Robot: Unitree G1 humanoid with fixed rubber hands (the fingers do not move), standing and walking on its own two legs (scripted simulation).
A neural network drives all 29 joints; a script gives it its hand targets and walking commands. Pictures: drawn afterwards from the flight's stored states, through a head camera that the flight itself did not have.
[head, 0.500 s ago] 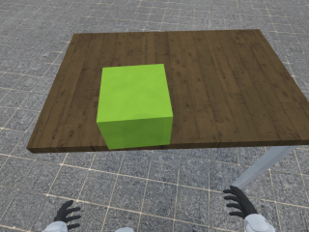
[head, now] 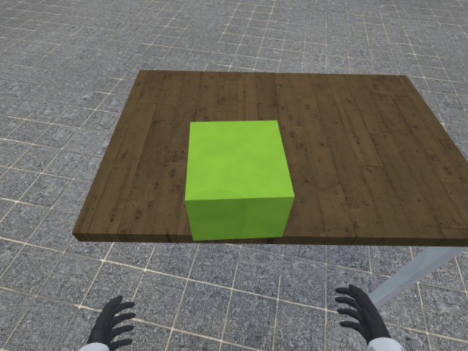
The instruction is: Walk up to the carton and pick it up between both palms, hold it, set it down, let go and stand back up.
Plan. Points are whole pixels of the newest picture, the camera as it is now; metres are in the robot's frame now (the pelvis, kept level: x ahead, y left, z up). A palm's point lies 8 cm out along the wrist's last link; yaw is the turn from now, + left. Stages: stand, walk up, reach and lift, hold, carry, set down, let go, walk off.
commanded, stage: reach and lift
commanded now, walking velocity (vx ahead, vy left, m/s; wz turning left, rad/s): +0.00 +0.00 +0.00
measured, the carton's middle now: (236, 179) +0.44 +0.05 +0.01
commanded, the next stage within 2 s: none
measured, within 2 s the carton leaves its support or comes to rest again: neither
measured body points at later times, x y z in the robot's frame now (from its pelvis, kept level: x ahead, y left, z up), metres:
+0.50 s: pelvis +0.01 +0.02 +0.00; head +0.00 +0.03 +0.45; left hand +0.19 +0.23 -0.03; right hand +0.20 -0.20 -0.03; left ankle +0.03 +0.13 -0.74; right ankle -0.04 -0.09 -0.74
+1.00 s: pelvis +0.02 +0.00 +0.00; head +0.02 +0.01 +0.45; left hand +0.23 +0.23 +0.03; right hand +0.25 -0.17 +0.03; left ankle +0.03 +0.13 -0.74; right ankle -0.04 -0.09 -0.74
